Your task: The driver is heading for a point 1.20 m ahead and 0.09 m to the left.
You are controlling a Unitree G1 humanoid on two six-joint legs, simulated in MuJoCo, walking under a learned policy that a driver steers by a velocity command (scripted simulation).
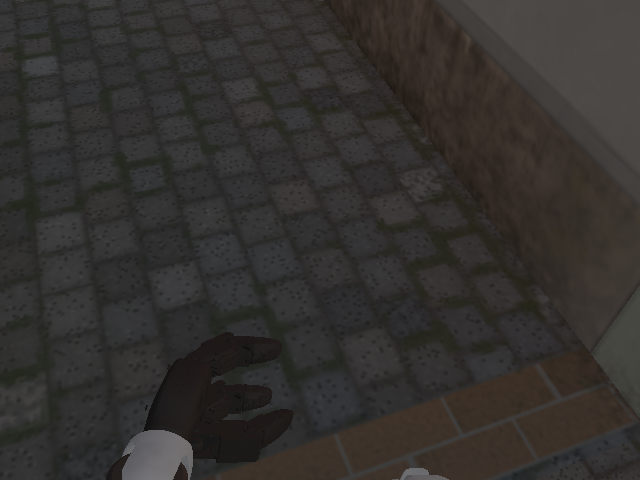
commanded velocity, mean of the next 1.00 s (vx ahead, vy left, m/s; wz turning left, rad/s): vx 0.07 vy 0.00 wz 0.28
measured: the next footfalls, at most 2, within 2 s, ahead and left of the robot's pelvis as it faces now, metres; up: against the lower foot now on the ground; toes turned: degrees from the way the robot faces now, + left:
right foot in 0.02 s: +0.21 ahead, -0.11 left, +0.17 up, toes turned +12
left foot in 0.44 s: +0.21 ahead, +0.16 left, +0.17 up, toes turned +14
